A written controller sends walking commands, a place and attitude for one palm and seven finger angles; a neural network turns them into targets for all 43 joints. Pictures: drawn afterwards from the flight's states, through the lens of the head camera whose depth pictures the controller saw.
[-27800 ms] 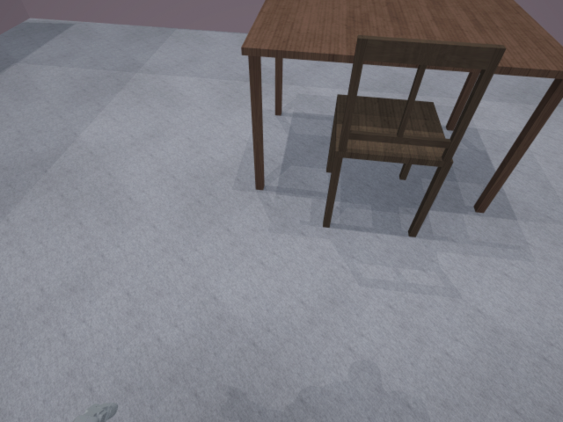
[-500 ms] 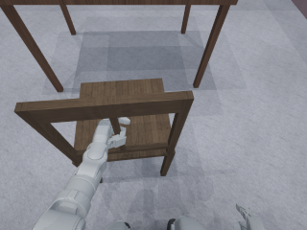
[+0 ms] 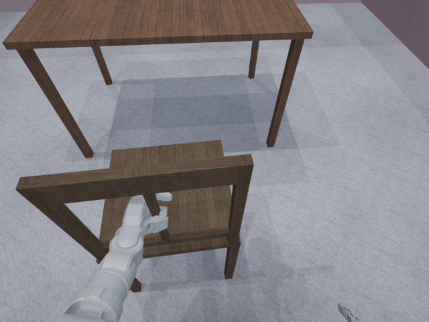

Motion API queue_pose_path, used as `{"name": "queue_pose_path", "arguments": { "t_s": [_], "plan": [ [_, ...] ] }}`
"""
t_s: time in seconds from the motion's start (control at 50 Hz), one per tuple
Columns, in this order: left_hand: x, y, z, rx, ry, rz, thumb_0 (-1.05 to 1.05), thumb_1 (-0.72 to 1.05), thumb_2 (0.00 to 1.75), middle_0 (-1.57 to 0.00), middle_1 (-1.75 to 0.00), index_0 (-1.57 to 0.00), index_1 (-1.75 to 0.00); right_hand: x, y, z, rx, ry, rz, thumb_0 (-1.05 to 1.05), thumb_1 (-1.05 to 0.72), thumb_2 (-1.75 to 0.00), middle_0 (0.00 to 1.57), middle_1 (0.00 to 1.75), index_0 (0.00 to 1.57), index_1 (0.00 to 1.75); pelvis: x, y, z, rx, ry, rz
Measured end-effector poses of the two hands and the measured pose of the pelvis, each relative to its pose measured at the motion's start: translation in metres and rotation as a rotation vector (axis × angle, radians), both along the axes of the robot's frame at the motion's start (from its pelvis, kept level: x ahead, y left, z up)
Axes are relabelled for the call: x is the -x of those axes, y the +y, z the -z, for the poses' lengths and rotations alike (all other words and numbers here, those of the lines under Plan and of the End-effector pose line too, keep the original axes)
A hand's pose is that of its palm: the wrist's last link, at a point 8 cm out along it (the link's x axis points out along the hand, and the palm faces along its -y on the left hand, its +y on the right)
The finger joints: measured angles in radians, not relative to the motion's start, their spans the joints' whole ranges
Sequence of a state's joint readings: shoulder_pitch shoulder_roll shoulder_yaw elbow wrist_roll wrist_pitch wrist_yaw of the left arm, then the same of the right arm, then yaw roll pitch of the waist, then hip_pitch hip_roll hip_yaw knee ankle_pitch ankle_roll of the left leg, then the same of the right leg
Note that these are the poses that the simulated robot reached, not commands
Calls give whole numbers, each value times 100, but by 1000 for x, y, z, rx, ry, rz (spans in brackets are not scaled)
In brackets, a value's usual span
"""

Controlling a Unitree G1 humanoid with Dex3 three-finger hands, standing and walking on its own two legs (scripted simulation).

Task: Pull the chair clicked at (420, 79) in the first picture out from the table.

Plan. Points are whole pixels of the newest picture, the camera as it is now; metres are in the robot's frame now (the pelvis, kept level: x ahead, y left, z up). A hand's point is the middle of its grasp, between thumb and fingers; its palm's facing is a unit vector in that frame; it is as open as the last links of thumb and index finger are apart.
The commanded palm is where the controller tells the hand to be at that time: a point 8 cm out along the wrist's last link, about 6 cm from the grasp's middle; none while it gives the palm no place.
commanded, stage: stop walking, hand still on the chair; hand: left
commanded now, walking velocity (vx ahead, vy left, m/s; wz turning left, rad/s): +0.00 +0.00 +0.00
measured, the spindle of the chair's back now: (158, 217) +0.36 +0.14 -0.10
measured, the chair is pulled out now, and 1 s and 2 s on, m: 0.55 0.55 0.55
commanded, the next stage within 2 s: open the thumb and straighten the fingers in 0.48 s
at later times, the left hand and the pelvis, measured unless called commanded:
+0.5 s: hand (162, 219) +0.33 +0.11 -0.05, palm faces -0.08 -0.98 -0.16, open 5.1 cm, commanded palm +0.31 +0.17 -0.04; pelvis +0.02 +0.02 +0.00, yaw -1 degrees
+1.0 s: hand (151, 212) +0.34 +0.14 -0.05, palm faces -0.07 -0.99 -0.15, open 12.7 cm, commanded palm +0.32 +0.19 -0.03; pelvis +0.02 +0.02 -0.01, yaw +0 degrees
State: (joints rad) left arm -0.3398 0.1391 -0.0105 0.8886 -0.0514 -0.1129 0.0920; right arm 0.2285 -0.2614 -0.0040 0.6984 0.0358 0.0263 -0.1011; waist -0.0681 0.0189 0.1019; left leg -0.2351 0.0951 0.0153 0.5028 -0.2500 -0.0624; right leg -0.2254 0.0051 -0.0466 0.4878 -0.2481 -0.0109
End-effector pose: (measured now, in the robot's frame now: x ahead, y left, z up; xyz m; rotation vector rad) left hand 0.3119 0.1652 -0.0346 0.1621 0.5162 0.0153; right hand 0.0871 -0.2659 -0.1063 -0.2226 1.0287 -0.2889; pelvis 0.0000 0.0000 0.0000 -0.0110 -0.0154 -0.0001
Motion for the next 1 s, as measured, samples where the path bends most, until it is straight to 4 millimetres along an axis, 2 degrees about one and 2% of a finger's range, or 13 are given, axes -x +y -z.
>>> {"name": "queue_pose_path", "arguments": {
  "t_s": [0.1, 0.3, 0.4, 0.52, 0.68, 0.76, 0.86, 0.94, 1.0],
  "plan": [
    [0, 1, 0, 0, 0, 21, 5, 73, 81, -22, -118, -49, -145, -7, 6, -2, 2, -13, -1, 0, -91, -89, 20, 30, 20, 30, -6, 5, -1, -2, 0, 3],
    [-1, 2, 0, -2, 0, 48, 5, 73, 81, -21, -119, -49, -145, -25, 40, 5, -70, -27, -35, 0, -90, -89, 20, 30, 20, 30, -14, 14, -2, -6, 7, 9],
    [-1, 2, 0, -3, 0, 55, 5, 73, 81, -21, -119, -49, -145, -31, 50, 6, -89, -30, -46, 0, -90, -89, 20, 30, 20, 30, -16, 16, -2, -8, 8, 11],
    [-2, 2, 0, -4, -1, 59, 5, 73, 81, -21, -119, -49, -145, -35, 47, 4, -78, -34, -49, 0, -90, -89, 20, 30, 20, 30, -17, 16, -2, -9, 9, 11],
    [-3, 5, 2, 24, -20, 46, 4, 68, 79, -24, -123, -49, -145, -30, 31, -2, -72, -47, -24, 0, -90, -89, 20, 30, 20, 30, -19, 14, 1, -11, 63, -8],
    [-7, 9, -1, 25, -69, 62, 3, 52, 71, -33, -131, -49, -145, -24, 20, -4, -49, -57, -21, 0, -90, -89, 20, 30, 20, 30, -19, 15, 5, -8, 93, -9],
    [-14, 12, -1, 7, -57, 84, 2, 13, 53, -39, -135, -49, -143, -16, 16, 3, -42, -42, -21, 0, -90, -89, 20, 30, 20, 30, -17, 20, 11, -6, 120, -6],
    [-18, 23, 0, -2, -31, 58, 1, -18, 38, -40, -127, -45, -132, -12, 22, 10, -53, -37, -13, 0, -90, -89, 20, 30, 20, 30, -18, 23, 13, -9, 135, 0],
    [-17, 28, -1, 5, -27, 46, 1, -33, 31, -37, -115, -40, -118, -13, 29, 15, -70, -42, -15, 1, -90, -89, 20, 30, 20, 30, -20, 25, 15, -10, 144, 3]
  ]
}}
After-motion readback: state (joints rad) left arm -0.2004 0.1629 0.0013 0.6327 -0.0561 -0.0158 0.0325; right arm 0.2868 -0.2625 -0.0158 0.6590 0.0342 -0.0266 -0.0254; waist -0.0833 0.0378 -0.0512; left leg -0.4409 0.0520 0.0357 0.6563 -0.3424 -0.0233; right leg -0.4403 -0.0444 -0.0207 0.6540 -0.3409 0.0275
